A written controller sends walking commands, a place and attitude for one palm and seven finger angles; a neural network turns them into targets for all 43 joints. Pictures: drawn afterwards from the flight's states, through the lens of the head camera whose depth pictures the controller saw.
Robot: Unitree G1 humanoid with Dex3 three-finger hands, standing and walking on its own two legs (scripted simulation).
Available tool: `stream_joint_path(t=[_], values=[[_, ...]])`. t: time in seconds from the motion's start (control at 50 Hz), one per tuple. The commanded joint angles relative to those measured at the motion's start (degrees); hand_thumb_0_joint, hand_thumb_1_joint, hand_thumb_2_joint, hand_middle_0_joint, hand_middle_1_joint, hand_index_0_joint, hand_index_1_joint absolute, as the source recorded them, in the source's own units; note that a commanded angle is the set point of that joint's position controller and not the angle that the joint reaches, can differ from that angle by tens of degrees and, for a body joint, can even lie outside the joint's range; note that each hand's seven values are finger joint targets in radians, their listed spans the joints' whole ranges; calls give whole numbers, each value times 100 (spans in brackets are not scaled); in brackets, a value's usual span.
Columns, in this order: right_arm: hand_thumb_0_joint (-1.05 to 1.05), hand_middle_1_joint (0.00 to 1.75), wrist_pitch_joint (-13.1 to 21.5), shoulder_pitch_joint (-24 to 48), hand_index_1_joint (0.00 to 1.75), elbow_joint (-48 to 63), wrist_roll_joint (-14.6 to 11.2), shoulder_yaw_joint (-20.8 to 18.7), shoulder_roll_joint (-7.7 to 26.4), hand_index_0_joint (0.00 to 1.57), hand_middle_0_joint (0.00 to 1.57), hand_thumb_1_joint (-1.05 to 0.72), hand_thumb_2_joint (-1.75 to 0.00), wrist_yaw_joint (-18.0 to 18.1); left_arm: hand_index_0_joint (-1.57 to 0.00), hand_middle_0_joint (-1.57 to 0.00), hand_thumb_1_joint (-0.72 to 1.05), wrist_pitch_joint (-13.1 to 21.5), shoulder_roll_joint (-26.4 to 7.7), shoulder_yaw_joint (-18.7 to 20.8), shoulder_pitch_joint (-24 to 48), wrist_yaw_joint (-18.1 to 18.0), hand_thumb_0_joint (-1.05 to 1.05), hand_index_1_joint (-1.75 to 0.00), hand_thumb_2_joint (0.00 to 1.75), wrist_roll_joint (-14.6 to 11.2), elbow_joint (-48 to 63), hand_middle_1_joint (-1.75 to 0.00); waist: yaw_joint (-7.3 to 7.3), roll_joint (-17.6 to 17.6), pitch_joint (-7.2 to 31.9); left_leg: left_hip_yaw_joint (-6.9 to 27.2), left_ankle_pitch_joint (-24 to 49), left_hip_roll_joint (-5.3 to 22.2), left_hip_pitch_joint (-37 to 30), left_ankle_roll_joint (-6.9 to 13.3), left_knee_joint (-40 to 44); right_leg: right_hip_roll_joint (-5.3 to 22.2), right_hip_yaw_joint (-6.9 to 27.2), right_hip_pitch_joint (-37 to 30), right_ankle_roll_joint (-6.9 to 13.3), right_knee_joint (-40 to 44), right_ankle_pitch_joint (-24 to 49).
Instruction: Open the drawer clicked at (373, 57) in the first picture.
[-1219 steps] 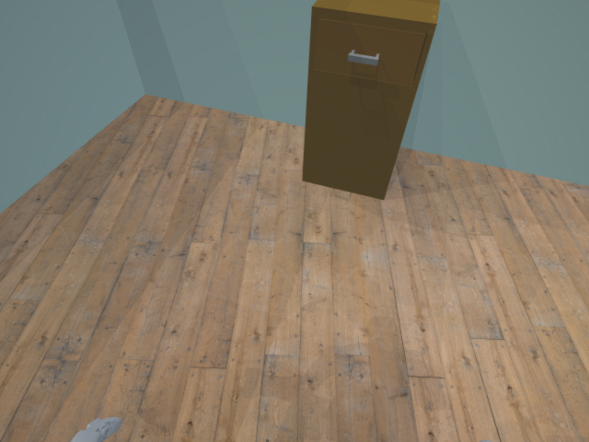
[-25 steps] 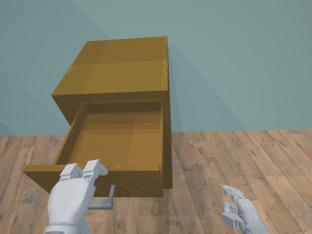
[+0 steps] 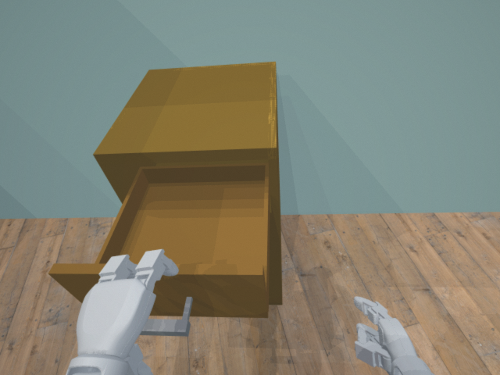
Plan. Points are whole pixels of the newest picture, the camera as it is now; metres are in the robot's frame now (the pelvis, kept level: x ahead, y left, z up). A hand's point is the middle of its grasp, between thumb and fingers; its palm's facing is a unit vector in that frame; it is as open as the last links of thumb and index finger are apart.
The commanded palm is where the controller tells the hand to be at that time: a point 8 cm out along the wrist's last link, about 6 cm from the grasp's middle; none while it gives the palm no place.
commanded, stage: draw the hand back to the body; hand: left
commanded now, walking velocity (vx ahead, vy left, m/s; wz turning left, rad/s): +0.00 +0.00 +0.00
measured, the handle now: (162, 315) +0.23 +0.22 -0.06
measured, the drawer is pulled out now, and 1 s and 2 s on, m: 0.28 0.28 0.28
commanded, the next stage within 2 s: step back with the hand held close in 1.62 s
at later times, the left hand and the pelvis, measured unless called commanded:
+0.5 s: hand (105, 312) +0.17 +0.22 +0.09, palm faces +0.06 -0.15 -0.99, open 13.8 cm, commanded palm +0.14 +0.22 +0.16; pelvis +0.00 +0.01 +0.01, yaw +0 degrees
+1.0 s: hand (81, 273) +0.19 +0.23 +0.16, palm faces +0.36 -0.86 -0.37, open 12.3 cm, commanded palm +0.13 +0.27 +0.18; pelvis +0.01 +0.01 +0.02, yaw +4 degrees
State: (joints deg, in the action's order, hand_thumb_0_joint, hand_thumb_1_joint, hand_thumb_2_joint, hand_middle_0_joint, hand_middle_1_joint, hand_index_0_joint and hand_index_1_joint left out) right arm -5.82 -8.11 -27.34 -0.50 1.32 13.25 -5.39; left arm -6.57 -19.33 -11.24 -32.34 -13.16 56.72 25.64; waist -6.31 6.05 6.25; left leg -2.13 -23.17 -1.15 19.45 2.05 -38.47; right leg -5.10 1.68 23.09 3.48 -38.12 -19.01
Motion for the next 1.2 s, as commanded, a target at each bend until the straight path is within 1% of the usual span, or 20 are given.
stream_joint_path(t=[0.0, 0.06, 0.1, 0.18, 0.26, 0.38, 0.42, 0.48, 0.6, 0.62, 0.64, 0.66, 0.68, 0.7, 0.72, 0.8, 0.9, 0.94, 1.08, 1.18], values=[[0, 30, 315, 1022, 30, 1062, -6, -138, 385, 20, 20, -90, -90, 42, -30, -30, -50, 117, -845, 782, 369, -290, 0, -120, 30, 92, 1250, -120, -23, -578, 467, 307, 1527, 162, -225, -37, 404, 373, 694, -441, 46, 794, 1045], [0, 30, 295, 922, 30, 1049, 30, -185, 385, 20, 20, -90, -90, 72, -30, -30, -50, 162, -827, 788, 325, -326, 0, -120, 30, 89, 1397, -120, -59, -361, 590, 277, 1654, 163, -292, -26, 386, 336, 589, -466, 77, 763, 1151], [0, 30, 324, 1041, 30, 1036, -6, -155, 397, 20, 20, -90, -90, 90, -30, -30, -50, 154, -1017, 1087, 297, -377, 0, -120, 30, 13, 1406, -120, -43, -335, 523, 340, 1696, 171, -343, -58, 436, 359, 700, -512, 90, 823, 1227], [0, 30, 304, 1009, 30, 992, -27, -171, 421, 20, 20, -90, -90, 130, -30, -30, -50, 116, -991, 1097, 259, -245, 0, -120, 30, -136, 1218, -120, 24, -614, 360, 316, 1655, 158, -321, -25, 501, 398, 580, -525, 12, 916, 1293], [0, 30, 268, 980, 30, 966, -43, -191, 463, 20, 20, -90, -90, 158, -30, -30, -50, 89, -939, 967, 199, -23, 0, -120, 30, -296, 1299, -120, 19, -511, 376, 315, 1761, 157, -421, -1, 615, 389, 457, -640, -14, 983, 1393], [0, 30, 269, 945, 30, 1023, -14, -140, 515, 20, 20, -90, -90, 222, -30, -30, -50, 220, -1317, 1361, 309, 22, 0, -120, 30, -236, 1545, -120, -17, -484, 330, 316, 1802, 198, -528, -40, 699, 413, 517, -632, 2, 1073, 1305], [0, 30, 267, 905, 30, 966, -12, -133, 513, 20, 20, -90, -90, 229, -30, -30, -50, 224, -1339, 1447, 225, 16, 0, -120, 30, -245, 1431, -120, -52, -227, 307, 348, 1808, 197, -542, -40, 737, 382, 422, -646, 30, 1083, 1194], [0, 30, 248, 937, 30, 1018, -29, -149, 541, 20, 20, -90, -90, 257, -30, -30, -50, 272, -1411, 1570, 281, 16, 0, -120, 30, -346, 1541, -120, -21, -396, 337, 364, 1870, 206, -601, -56, 780, 407, 411, -689, 1, 1101, 1302], [0, 30, 256, 1060, 30, 995, -94, -134, 571, 20, 20, -90, -90, 282, -30, -30, -50, 232, -1467, 1720, 179, 149, 0, -120, 30, -551, 1502, -120, 8, -261, 255, 454, 1996, 227, -714, -78, 929, 401, 348, -795, -8, 1178, 1389], [0, 30, 719, 488, 30, 1184, -206, -114, 49, 20, 20, -90, -90, 460, -30, -30, -47, 659, 878, 1072, 210, 443, 0, -118, 32, -4918, 1246, -118, 663, -1081, -160, 517, 1766, 350, -1193, 117, 980, 374, -342, -1100, -156, 1076, 1310], [0, 30, 1020, 499, 30, 1075, -226, -131, 232, 20, 20, -90, -90, 605, -29, -29, -43, 923, 67, 1495, -68, 500, 0, -115, 33, -5136, 1199, -115, 511, -1298, -111, 631, 1788, 503, -1232, 96, 1084, 431, -280, -1059, -199, 1039, 998], [0, 30, 1121, 514, 30, 974, -181, -104, 266, 20, 20, -90, -90, 685, -29, -29, -40, 1033, -86, 1722, -218, 486, 0, -113, 34, -5162, 1230, -113, 434, -755, -191, 576, 1807, 415, -1233, 65, 1156, 389, -244, -1047, -157, 1156, 944], [0, 30, 1173, 407, 30, 956, -141, -74, 293, 20, 20, -90, -90, 804, -29, -29, -36, 1175, -442, 2041, -30, 475, 0, -111, 36, -5451, 1774, -111, 377, -819, 32, 599, 2099, 426, -1250, -2, 1241, 538, -289, -1293, -179, 1199, 1199], [0, 30, 1285, 454, 30, 849, -104, -55, 319, 20, 20, -90, -90, 891, -29, -29, -32, 1261, -753, 2364, 128, 426, 0, -109, 37, -5565, 1922, -109, 342, -502, 62, 598, 2180, 412, -1257, -66, 1266, 570, -264, -1368, -175, 1216, 1263], [0, 30, 1414, 355, 30, 833, -42, -28, 342, 20, 20, -90, -90, 926, -29, -29, -29, 1395, -767, 2370, 311, 408, 0, -107, 39, -5613, 2315, -107, 338, -203, 282, 582, 2410, 347, -1277, -115, 1301, 586, -261, -1522, -138, 1224, 1461], [0, 30, 1656, 309, 30, 523, -5, 12, 302, 20, 20, -90, -90, 919, -27, -27, -15, 1446, -678, 2487, 267, 446, 0, -98, 45, -5768, 2123, -98, 363, 229, -320, 595, 2802, 371, -1103, -272, 1397, 623, -305, -1463, -88, 1394, 1643], [0, 30, 1652, 363, 30, 324, -3, -75, 331, 20, 20, -90, -90, 855, -26, -26, 2, 1496, -434, 2583, 103, 599, 0, -86, 52, -5912, 1555, -86, 373, -195, -437, 576, 2907, 373, -1114, -267, 1439, 599, -356, -1562, -94, 1526, 1935], [0, 30, 1614, 412, 30, 340, -14, -121, 363, 20, 20, -90, -90, 830, -26, -26, 9, 1544, -416, 2616, 33, 658, 0, -82, 55, -5970, 1588, -82, 359, -428, -180, 542, 2895, 366, -1147, -224, 1460, 622, -353, -1727, -125, 1513, 2052], [0, 30, 1584, 537, 30, 269, -30, -190, 380, 20, 20, -90, -90, 873, -24, -24, 34, 1631, -755, 3064, -18, 638, 0, -66, 66, -6011, 1790, -66, 325, -473, 236, 482, 2863, 322, -1259, -191, 1496, 636, -294, -1924, -152, 1596, 2202], [0, 30, 1550, 551, 30, 189, -61, -176, 372, 20, 20, -90, -90, 923, -23, -23, 51, 1621, -864, 3288, 195, 584, 0, -55, 74, -6045, 1664, -55, 344, -156, -43, 486, 2557, 295, -1233, -195, 1588, 635, -291, -1794, -148, 1734, 1931]])
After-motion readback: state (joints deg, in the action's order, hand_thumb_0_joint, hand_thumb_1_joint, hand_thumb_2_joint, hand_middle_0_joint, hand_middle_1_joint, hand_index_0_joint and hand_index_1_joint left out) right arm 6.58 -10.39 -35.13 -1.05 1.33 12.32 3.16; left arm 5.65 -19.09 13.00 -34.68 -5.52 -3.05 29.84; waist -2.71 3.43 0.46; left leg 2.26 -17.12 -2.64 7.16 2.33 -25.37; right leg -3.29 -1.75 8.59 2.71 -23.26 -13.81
